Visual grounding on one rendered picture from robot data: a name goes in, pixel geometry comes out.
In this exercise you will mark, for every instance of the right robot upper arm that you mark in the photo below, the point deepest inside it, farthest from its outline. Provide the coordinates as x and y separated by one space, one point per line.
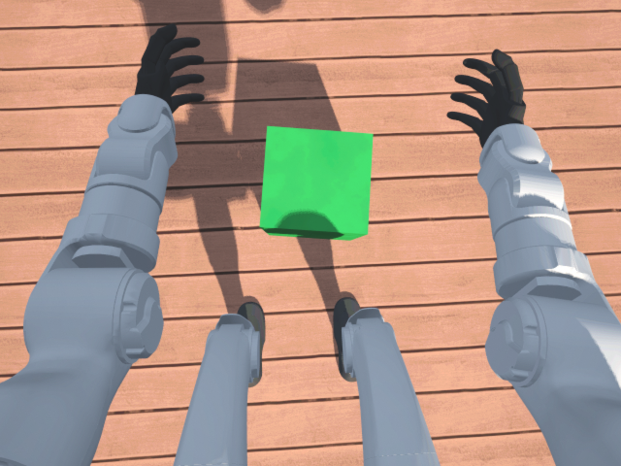
563 359

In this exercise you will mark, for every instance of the carton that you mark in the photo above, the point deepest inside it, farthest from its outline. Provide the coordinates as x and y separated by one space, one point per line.
316 183

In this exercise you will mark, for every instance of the left robot upper arm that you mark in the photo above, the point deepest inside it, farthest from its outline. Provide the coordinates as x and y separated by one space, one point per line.
85 328

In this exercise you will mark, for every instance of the robot right hand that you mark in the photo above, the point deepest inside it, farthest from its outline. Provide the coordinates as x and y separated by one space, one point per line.
504 96

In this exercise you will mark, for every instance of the right robot foot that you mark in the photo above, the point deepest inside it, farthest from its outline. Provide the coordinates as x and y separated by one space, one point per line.
344 309

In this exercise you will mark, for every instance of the robot left forearm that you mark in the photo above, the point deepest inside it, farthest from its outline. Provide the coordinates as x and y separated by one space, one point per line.
124 196

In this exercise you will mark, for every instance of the left robot foot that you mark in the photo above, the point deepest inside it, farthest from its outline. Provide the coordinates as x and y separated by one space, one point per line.
254 313

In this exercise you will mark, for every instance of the robot left hand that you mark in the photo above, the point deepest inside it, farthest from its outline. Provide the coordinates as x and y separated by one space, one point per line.
154 77

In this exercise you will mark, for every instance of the robot right forearm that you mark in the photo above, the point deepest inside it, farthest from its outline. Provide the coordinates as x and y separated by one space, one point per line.
531 227

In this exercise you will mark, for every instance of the robot foot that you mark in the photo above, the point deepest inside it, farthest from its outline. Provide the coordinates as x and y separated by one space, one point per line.
344 309
254 313

